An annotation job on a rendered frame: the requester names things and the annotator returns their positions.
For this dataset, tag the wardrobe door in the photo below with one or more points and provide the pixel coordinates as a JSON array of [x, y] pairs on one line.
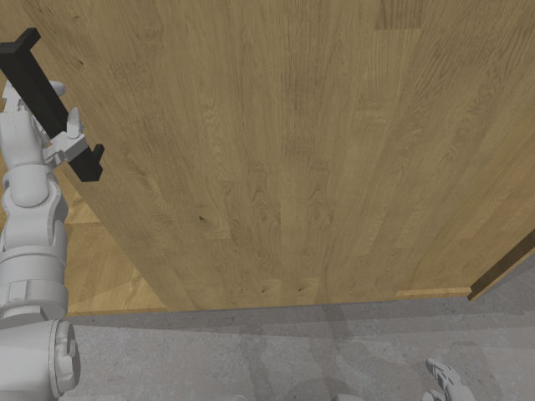
[[268, 153], [494, 216]]

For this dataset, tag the robot left forearm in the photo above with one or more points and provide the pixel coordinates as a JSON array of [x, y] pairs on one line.
[[33, 248]]

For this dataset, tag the handle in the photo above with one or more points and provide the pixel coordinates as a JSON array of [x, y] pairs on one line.
[[25, 75]]

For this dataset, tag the robot left hand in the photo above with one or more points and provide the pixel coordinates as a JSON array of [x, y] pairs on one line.
[[22, 137]]

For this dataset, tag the left robot upper arm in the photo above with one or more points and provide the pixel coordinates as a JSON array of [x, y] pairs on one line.
[[38, 361]]

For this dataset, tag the robot right hand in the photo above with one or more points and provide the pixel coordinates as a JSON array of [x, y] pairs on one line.
[[449, 381]]

